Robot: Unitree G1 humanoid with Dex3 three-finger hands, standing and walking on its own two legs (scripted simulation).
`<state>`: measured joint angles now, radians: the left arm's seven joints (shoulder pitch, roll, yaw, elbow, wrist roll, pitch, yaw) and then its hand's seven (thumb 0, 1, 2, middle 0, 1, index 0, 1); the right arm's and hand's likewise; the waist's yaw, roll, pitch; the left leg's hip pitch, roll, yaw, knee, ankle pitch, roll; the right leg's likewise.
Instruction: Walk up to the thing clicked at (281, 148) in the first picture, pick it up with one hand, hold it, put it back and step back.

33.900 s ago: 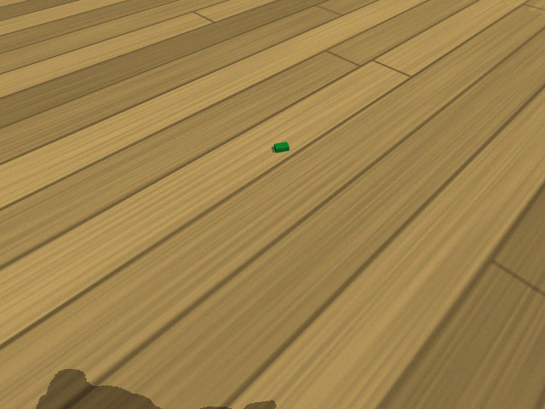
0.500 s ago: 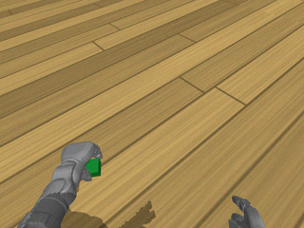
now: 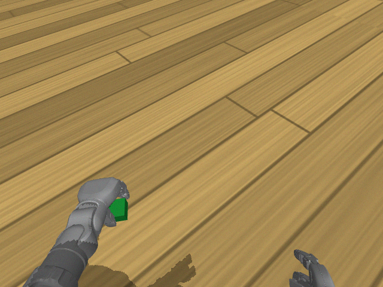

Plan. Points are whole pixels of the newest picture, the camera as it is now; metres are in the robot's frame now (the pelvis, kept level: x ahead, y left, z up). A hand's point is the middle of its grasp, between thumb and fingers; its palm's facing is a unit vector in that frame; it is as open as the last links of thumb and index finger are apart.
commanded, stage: crouch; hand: left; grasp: from above
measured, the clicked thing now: (110, 211) +0.31 +0.22 -0.07
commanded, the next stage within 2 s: none
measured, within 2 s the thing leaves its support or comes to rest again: neither
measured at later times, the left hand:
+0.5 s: hand (118, 226) +0.30 +0.23 -0.16, palm faces -0.43 +0.00 -0.90, open 7.5 cm
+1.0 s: hand (138, 235) +0.37 +0.24 -0.41, palm faces -0.45 -0.04 -0.89, open 7.6 cm
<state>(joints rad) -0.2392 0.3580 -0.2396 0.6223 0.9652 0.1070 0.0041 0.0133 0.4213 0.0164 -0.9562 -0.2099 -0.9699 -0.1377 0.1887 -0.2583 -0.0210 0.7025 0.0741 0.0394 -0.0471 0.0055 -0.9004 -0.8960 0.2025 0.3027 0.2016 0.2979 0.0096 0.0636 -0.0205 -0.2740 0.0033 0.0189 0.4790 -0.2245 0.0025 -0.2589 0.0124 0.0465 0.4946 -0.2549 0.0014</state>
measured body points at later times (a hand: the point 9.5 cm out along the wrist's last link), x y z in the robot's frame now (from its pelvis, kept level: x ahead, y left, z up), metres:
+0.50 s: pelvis -0.03 +0.00 -0.06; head +0.06 +0.01 +0.38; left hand +0.32 +0.23 -0.11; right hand +0.09 -0.28 -0.18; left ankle +0.02 +0.12 -0.74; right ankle +0.00 -0.12 -0.74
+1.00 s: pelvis -0.07 +0.01 -0.27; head +0.12 +0.03 +0.14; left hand +0.38 +0.24 -0.36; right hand -0.03 -0.25 -0.40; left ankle +0.01 +0.12 -0.74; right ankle +0.00 -0.12 -0.74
